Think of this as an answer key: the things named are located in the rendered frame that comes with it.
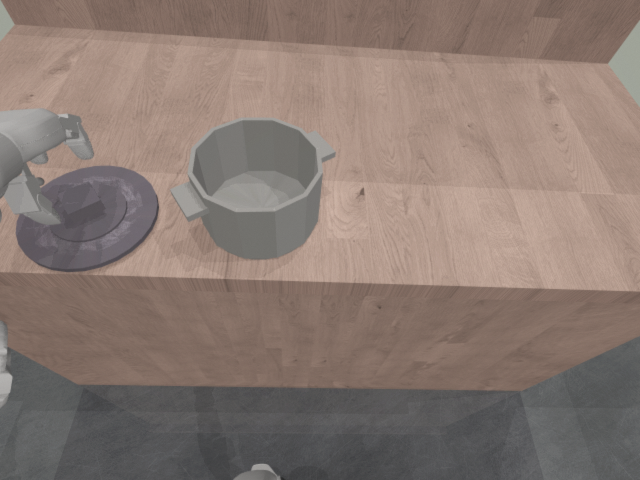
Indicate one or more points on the knob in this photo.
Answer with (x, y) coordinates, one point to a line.
(81, 202)

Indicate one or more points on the pot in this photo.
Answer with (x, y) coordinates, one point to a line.
(256, 184)

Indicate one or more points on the robot left hand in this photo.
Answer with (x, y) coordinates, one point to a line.
(35, 131)

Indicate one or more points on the table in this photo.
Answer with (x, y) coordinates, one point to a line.
(478, 228)

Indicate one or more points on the lid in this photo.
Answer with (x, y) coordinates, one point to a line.
(101, 239)

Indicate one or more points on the robot left shin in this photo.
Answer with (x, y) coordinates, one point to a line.
(262, 467)

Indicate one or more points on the left robot forearm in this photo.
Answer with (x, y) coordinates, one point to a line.
(11, 164)

